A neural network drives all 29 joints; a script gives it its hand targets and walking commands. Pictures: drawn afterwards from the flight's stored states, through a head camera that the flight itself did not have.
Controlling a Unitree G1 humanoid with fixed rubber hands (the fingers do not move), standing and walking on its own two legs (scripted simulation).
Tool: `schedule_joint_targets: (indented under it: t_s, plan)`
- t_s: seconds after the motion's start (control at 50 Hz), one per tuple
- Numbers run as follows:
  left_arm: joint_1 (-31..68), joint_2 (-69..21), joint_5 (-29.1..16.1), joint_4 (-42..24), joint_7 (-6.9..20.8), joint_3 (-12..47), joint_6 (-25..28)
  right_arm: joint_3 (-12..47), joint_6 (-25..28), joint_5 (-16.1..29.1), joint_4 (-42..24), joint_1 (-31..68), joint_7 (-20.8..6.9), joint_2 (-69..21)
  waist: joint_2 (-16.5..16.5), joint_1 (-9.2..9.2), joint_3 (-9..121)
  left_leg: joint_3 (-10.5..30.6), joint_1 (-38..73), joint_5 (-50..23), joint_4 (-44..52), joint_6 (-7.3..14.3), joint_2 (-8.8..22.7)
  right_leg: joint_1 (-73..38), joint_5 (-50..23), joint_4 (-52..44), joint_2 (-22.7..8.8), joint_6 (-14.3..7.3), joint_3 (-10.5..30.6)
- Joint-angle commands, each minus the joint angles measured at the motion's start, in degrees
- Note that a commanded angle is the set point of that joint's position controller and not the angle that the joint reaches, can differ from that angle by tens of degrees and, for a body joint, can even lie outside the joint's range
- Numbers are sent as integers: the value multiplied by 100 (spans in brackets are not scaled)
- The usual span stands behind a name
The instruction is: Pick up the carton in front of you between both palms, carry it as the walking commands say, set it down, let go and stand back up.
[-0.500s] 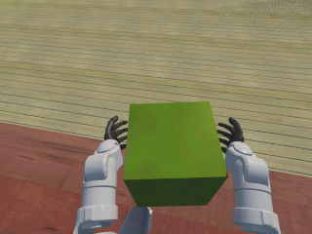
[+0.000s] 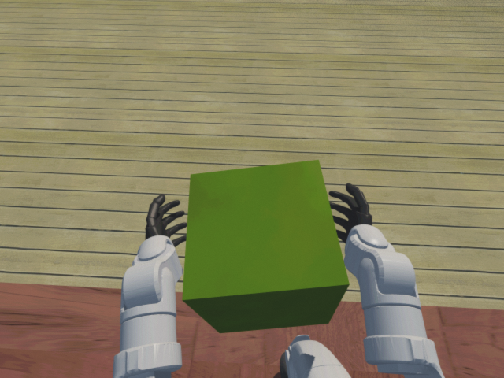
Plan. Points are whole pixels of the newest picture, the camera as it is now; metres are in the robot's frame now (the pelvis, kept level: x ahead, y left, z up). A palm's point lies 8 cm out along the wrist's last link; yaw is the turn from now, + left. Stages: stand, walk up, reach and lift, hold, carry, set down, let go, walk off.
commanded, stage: carry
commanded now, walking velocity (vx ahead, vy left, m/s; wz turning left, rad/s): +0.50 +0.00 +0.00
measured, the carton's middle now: (264, 254) +0.32 -0.02 -0.02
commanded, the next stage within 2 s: none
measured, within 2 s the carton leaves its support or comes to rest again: neither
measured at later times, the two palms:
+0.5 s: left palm (190, 135) +0.74 +0.13 -0.11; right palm (299, 134) +0.73 -0.18 -0.12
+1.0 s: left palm (208, 104) +1.13 +0.10 -0.28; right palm (284, 99) +1.13 -0.22 -0.28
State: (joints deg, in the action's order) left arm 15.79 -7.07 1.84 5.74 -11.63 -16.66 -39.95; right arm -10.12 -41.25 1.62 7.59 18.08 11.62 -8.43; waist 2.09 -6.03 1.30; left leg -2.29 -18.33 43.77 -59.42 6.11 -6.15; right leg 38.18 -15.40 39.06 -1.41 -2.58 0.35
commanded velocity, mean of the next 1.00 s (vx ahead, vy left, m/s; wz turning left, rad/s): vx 0.50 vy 0.00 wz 0.00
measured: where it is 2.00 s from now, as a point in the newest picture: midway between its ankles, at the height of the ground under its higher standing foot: (244, 171)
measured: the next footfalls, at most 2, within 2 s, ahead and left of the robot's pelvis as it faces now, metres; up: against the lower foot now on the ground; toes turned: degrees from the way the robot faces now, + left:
right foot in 0.08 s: +0.20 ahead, -0.08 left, -0.13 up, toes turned +1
left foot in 0.46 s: +0.54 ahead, +0.05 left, -0.27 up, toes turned +0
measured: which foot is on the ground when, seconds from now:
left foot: down 0.00-0.06, up 0.08-0.44, down 0.46-0.88, up 0.90-1.00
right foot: up 0.00-0.06, down 0.08-0.46, up 0.48-0.84, down 0.86-1.00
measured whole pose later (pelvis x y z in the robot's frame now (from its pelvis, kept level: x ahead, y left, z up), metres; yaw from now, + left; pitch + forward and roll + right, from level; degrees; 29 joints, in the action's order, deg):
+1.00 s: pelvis +0.81 -0.06 -0.34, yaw -1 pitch +5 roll +0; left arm 19.1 -7.2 -0.7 4.7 -13.3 -11.4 -42.3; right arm -11.0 -41.9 3.1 3.4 17.2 13.6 -4.4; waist -0.3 2.8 2.2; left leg 1.0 -33.5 30.2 -90.5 2.9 -1.2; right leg 27.7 13.7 36.1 3.1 -6.2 -5.5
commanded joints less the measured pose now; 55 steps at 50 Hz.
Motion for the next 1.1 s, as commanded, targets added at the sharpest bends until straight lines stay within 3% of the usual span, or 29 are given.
schedule_joint_targets:
  t_s: [0.0,0.04,0.06,0.08,0.12,0.14,0.16,0.22,0.3,0.36,0.4,0.42,0.44,0.46,0.48,0.5,0.56,0.62,0.7,0.78,0.84,0.86,0.88,0.9,0.92,0.94,0.98,1.02,1.08]
  plan:
    - [3034,-3857,-688,-578,-58,3349,144,3174,221,656,-518,2568,-17,-4118,-1127,541,2148,307,-152,-4642,-72,147,815,-2652,-801,-48,603,-106,-1008]
    - [2667,-3634,-646,-532,-123,3369,59,3025,192,522,-570,2452,91,-3820,10,1772,2176,-289,-730,-6143,-2966,-275,719,-4091,-139,-1041,551,-379,-1038]
    - [2552,-3477,-566,-537,-104,3391,-28,2864,188,385,-519,2403,172,-3747,701,1655,1623,-357,-2189,-1133,-4686,-418,-25,-4532,-759,-1064,-305,-724,-66]
    - [2527,-3418,-669,-270,-168,3495,-111,2548,87,226,-498,2295,224,-3414,694,1157,1902,351,-3518,-469,-4768,-457,-81,-5614,-2749,24,-1131,-1071,1595]
    - [2678,-3597,-897,-338,-284,3692,-205,2180,-38,122,-611,2195,303,-2982,-75,1242,2021,980,-4296,-1193,-3286,-412,579,-5205,224,-239,-1705,-1797,3774]
    - [2964,-3837,-1066,-454,-250,3804,-248,2090,-41,143,-564,2279,294,-3046,-403,1124,2097,1069,-4215,-1287,-2940,-428,754,-4796,857,-145,-1747,-1822,3899]
    - [3197,-3992,-1230,-577,-170,3938,-289,2037,-57,113,-430,2245,274,-3137,-804,922,1837,992,-3651,-1944,-1902,-475,845,-3811,871,-399,-1582,-1721,3550]
    - [3685,-4435,-1361,-551,81,4081,-268,2172,-1,160,-561,2915,122,-3629,129,1044,1774,533,-2711,-3302,-1267,-435,804,-2801,139,-208,-1306,-1494,2742]
    - [3374,-4627,-1352,-385,189,4035,-123,2552,172,286,-797,3202,43,-3914,-249,1238,1609,7,-2085,-6405,1881,-363,499,-2629,1959,607,51,-909,1151]
    - [2920,-4258,-1157,-298,88,3822,-56,2703,202,343,-1044,3173,92,-3714,486,1330,1523,-527,-190,-7076,2929,-348,215,-1799,2598,970,246,-775,588]
    - [2558,-4025,-995,-311,8,3731,-81,2707,124,367,-1059,2912,129,-3435,551,554,2185,-709,1058,-7033,2391,-151,125,-1864,1064,2336,96,-443,66]
    - [2550,-3833,-903,-344,-32,3640,-106,2733,79,358,-1017,2707,168,-3380,10,-275,2394,-680,2101,-6542,2840,-84,188,-1578,144,3454,-69,-245,-164]
    - [2716,-3714,-792,-390,-118,3504,-138,2681,2,317,-952,2619,167,-3203,-771,-579,1869,-203,2335,-6245,3523,338,638,-839,2319,5748,419,-41,-372]
    - [2600,-3433,-660,-249,-189,3274,-231,2675,-96,353,-737,2456,204,-3113,-1020,-337,1833,996,3439,-7987,2141,639,1538,871,5783,6555,849,208,-217]
    - [2221,-3254,-530,-35,-288,3063,-292,2765,-184,508,-614,2382,256,-2943,-582,229,2195,2105,3941,-7874,2074,806,2183,1444,5412,5916,551,142,451]
    - [1949,-3100,-431,-237,-299,2826,-300,3016,-163,767,-769,2668,311,-3175,-971,-2,2854,3943,3748,-4305,2654,1705,2859,1902,4657,5719,335,5,858]
    - [2918,-3369,-574,-362,-204,2760,-268,3242,-228,920,-741,3171,182,-3882,267,114,1624,3734,1186,-5092,2482,1610,2496,1128,4156,3354,-122,275,796]
    - [3214,-3815,-617,-365,-43,2856,-135,3419,-129,1039,-853,3535,-3,-4333,-784,209,2108,2947,908,-5500,2366,1278,2180,443,2859,3162,-68,174,264]
    - [3308,-4047,-602,-552,-11,3122,60,3446,58,1135,-880,3279,-138,-4403,-406,-194,1709,1575,704,-2885,1694,731,936,90,-132,71,67,-41,-80]
    - [3281,-3757,-683,-926,-30,3342,82,3388,125,970,-842,2786,-100,-4076,-889,-269,1533,904,747,-3133,911,471,679,-1202,-909,-1523,259,-78,-652]
    - [2714,-3294,-584,-890,-103,3255,-43,3331,23,789,-749,2399,65,-3791,-519,614,1965,467,541,-4479,-846,191,718,-3176,-529,-2100,39,-185,-768]
    - [2612,-3089,-503,-883,-110,3192,-115,3259,5,661,-730,2368,141,-3650,31,736,2094,215,-524,-2344,-2453,2,433,-4273,-1158,-1687,-560,-280,-153]
    - [2524,-2958,-581,-667,-186,3209,-173,3070,-79,648,-770,2339,166,-3565,1140,718,2825,342,-2710,-118,-3837,-318,348,-6630,-3878,296,-1878,-975,1296]
    - [2193,-2907,-695,-516,-270,3173,-211,3000,-144,715,-874,2122,187,-3331,1382,1242,3449,378,-3887,-315,-4435,-395,374,-7333,-2045,-10,-2343,-1712,2640]
    - [1974,-3202,-790,-599,-297,3287,-228,3008,-146,782,-1085,2207,215,-3304,852,1496,3624,566,-4465,-1109,-3973,-304,597,-7310,106,-582,-2141,-1808,3280]
    - [2158,-3497,-829,-652,-261,3324,-224,2966,-108,760,-1096,2511,232,-3475,40,1320,3239,549,-4168,-1536,-3364,-327,690,-6431,450,-874,-1915,-1598,3146]
    - [2860,-3965,-1122,-1016,-95,3751,-151,2707,-29,531,-1122,2553,167,-3621,-357,1077,2625,565,-3648,-1844,-2543,-439,881,-4892,69,-1007,-1823,-1576,2705]
    - [3334,-4245,-1322,-1239,73,4072,-50,2652,44,390,-1047,2592,111,-3783,-51,921,2380,398,-3241,-1923,-1528,-499,990,-4089,849,-1306,-1570,-1337,2181]
    - [3226,-4291,-1316,-1211,190,4191,13,2764,154,340,-1198,2744,32,-3808,605,940,2267,86,-2749,-2980,84,-370,946,-3853,-220,-1418,-1101,-1089,1203]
